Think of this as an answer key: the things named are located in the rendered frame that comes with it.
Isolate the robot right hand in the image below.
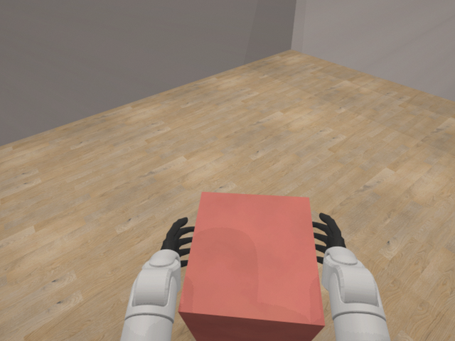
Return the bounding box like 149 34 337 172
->
312 213 346 264

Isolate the robot left forearm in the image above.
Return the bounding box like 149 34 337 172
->
120 249 181 341

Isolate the robot right forearm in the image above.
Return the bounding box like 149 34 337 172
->
321 247 391 341

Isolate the carton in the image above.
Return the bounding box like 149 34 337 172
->
178 192 325 341

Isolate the robot left hand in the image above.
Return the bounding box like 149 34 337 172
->
161 217 195 267

